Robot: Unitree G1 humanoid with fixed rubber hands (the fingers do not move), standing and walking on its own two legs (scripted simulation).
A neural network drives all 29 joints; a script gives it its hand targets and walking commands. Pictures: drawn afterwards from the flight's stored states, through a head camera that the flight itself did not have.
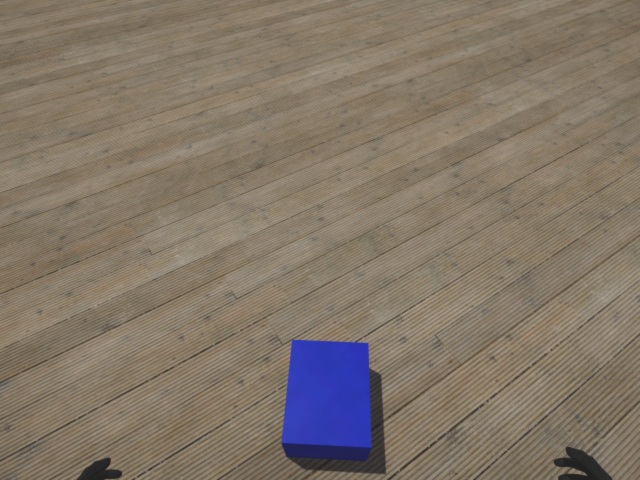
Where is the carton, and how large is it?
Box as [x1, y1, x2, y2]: [281, 340, 371, 460]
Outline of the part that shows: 292,340 281,441 286,456 365,460 371,447 367,343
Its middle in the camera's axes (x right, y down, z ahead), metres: +0.02 +0.45 +1.11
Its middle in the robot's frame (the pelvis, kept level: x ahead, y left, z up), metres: +0.45 +0.01 -0.67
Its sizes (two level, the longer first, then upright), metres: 0.277 0.224 0.166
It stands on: the floor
